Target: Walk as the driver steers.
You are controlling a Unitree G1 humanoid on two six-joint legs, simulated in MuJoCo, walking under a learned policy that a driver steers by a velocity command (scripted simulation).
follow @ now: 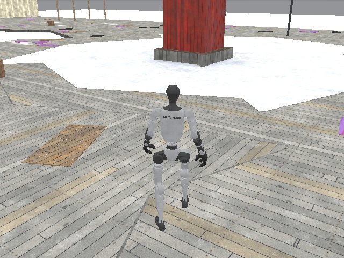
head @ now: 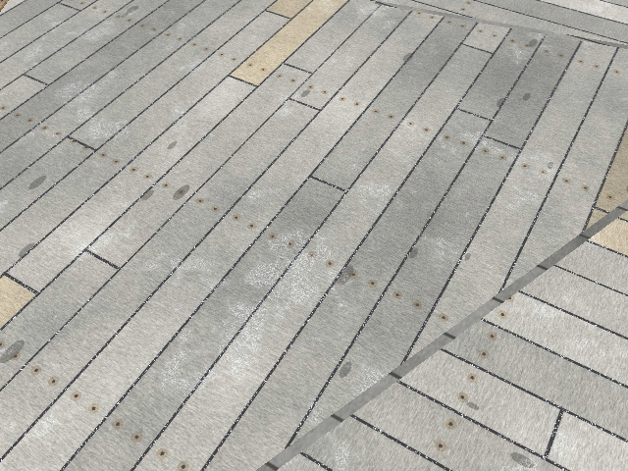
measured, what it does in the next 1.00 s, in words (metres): walks ahead, turning right: right foot, then left foot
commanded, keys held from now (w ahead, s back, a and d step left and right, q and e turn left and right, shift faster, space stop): e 0.38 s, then no key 0.62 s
